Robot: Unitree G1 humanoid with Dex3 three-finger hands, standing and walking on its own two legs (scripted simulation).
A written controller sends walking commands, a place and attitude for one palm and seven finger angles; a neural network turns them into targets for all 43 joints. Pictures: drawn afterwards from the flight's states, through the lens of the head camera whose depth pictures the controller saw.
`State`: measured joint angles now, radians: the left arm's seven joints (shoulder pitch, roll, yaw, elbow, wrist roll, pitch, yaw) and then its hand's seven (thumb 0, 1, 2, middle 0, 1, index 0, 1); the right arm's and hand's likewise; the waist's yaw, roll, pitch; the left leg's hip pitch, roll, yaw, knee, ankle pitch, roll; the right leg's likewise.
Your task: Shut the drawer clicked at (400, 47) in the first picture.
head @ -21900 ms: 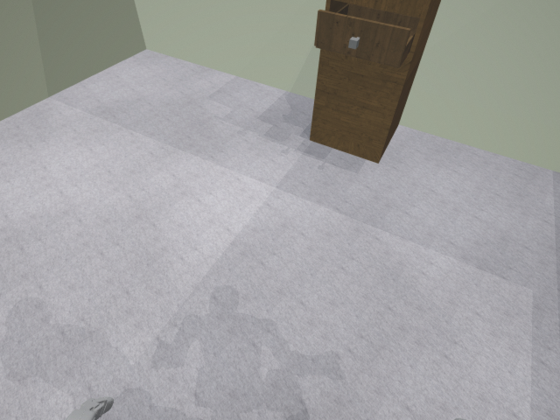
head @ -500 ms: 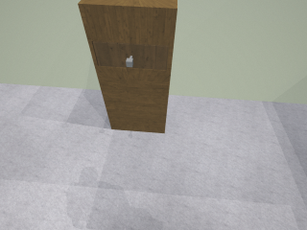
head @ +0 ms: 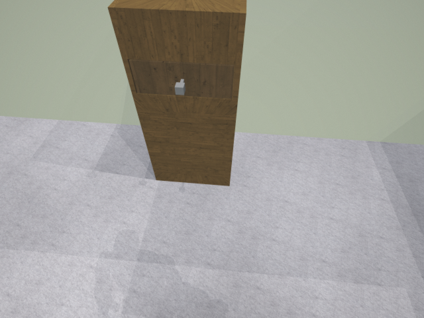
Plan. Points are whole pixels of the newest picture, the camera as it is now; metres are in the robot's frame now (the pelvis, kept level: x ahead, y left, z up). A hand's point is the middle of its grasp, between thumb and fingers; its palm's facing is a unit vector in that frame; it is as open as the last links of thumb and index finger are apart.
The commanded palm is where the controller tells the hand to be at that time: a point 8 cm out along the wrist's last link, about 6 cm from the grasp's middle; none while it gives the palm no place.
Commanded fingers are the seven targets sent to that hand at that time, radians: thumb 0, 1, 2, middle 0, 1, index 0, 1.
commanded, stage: look to check the result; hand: left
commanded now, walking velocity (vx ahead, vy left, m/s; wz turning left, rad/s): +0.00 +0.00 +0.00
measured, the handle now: (181, 85) +0.89 +0.17 -0.08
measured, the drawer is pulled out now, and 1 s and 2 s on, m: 0.00 0.00 0.00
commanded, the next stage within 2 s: stand and wait in 0.12 s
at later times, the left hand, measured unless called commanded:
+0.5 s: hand out of the picture +0.04 +0.20 -0.17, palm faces +0.01 -0.97 -0.26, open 7.4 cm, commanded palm none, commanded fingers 0.00 0.90 0.90 -0.20 -0.30 -0.20 -0.30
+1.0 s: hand out of the picture +0.05 +0.21 -0.17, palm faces +0.00 -0.96 -0.27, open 7.4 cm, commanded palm none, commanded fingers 0.00 0.90 0.90 -0.20 -0.30 -0.20 -0.30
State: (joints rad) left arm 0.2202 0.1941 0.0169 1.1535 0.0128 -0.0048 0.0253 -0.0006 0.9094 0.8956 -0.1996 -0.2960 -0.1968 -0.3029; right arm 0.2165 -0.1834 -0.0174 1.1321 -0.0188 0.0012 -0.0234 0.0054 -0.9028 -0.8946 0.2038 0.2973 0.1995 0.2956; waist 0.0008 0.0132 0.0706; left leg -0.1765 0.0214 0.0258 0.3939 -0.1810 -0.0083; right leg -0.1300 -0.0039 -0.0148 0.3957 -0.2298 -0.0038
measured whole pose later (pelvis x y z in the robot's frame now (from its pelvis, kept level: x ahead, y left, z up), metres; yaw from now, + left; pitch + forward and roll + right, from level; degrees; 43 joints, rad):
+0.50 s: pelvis +0.00 +0.00 +0.00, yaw +0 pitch -2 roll +0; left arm 0.18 0.22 0.02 1.14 0.01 -0.01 0.02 0.00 0.91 0.90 -0.20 -0.30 -0.20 -0.30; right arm 0.21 -0.21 -0.02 1.14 -0.02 0.00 -0.02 0.01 -0.90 -0.89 0.20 0.30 0.20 0.30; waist -0.01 0.01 0.07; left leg -0.16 0.03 0.03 0.37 -0.18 -0.01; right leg -0.11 0.00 -0.01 0.37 -0.22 -0.01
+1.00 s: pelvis +0.00 +0.00 +0.00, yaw +0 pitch -2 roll +0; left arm 0.17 0.24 0.02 1.14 0.01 -0.01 0.01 0.00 0.91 0.90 -0.20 -0.30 -0.20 -0.30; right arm 0.18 -0.24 -0.02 1.14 -0.02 0.00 -0.02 0.01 -0.90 -0.89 0.20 0.30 0.20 0.30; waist -0.01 0.01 0.07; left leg -0.15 0.03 0.03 0.35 -0.17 -0.02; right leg -0.11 0.00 -0.01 0.35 -0.21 -0.01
